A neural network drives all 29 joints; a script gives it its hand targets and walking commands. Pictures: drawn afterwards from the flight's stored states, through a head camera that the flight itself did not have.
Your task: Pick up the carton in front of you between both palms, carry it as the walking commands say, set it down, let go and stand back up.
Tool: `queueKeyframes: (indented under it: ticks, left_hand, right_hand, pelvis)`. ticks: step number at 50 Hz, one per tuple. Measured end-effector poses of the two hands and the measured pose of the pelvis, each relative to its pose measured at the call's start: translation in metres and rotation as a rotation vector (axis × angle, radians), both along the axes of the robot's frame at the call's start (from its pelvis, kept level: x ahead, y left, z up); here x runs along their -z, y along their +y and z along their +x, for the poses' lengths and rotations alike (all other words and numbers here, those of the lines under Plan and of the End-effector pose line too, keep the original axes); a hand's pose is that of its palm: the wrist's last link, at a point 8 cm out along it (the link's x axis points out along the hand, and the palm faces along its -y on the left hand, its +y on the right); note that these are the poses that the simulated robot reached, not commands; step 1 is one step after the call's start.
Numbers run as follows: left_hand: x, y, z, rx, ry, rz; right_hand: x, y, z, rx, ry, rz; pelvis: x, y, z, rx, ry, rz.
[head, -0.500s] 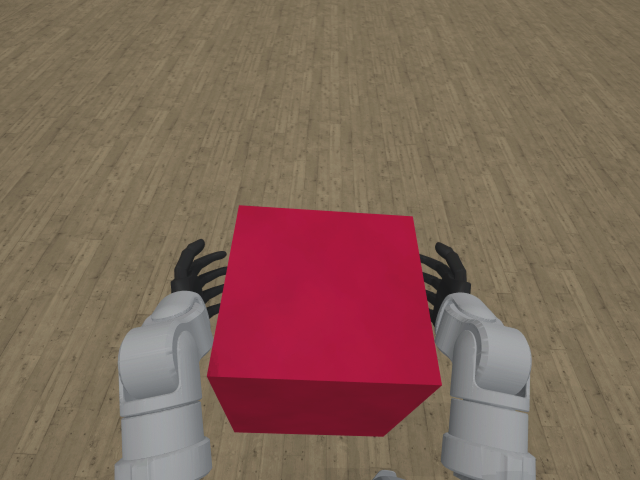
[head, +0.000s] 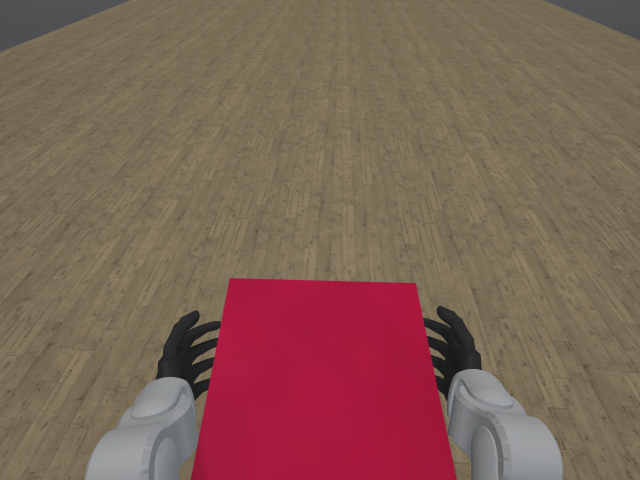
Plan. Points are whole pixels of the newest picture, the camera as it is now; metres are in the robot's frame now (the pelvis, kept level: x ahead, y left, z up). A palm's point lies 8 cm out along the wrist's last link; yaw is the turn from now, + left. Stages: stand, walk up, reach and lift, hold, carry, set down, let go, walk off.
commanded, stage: carry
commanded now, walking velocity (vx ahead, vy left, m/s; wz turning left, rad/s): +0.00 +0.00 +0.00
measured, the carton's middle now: (318, 410) +0.23 +0.00 +0.03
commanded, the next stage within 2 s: none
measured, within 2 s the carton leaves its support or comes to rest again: neither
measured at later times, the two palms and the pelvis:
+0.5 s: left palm (199, 337) +0.29 +0.15 +0.08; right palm (443, 344) +0.28 -0.15 +0.08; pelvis +0.07 +0.02 -0.02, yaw -3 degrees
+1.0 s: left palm (210, 362) +0.28 +0.14 +0.05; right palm (451, 367) +0.26 -0.16 +0.05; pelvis +0.03 +0.00 -0.01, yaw -3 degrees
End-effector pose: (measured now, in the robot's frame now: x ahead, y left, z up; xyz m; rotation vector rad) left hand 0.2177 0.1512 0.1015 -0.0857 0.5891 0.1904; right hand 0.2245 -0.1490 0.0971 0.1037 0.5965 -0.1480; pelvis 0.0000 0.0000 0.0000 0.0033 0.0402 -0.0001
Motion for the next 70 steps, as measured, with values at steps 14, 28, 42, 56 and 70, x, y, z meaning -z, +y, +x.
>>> queueKeyframes:
  ticks: [14,28,42,56,70]
  left_hand:
    - [0.027,0.005,0.085,0.074,0.059,-0.024]
    - [0.024,0.000,0.070,0.064,0.033,-0.016]
    - [0.039,-0.009,0.052,0.085,0.097,0.016]
    - [0.065,-0.015,0.069,0.126,0.112,0.068]
    - [0.091,-0.021,0.096,0.149,0.076,0.097]
  right_hand:
    - [0.019,0.005,0.062,0.072,0.060,-0.035]
    - [0.020,0.000,0.051,0.067,0.033,-0.017]
    - [0.034,-0.008,0.033,0.047,0.099,-0.044]
    - [0.059,-0.014,0.049,0.014,0.119,-0.099]
    - [0.086,-0.020,0.075,0.002,0.084,-0.130]
  pelvis:
    - [0.013,0.020,0.066,0.044,0.026,0.018]
    - [0.016,0.013,0.062,0.050,0.008,0.012]
    - [0.014,0.005,0.035,0.046,-0.017,0.000]
    - [0.014,0.001,0.022,0.048,-0.014,-0.006]
    - [0.017,-0.002,0.019,0.049,-0.010,-0.003]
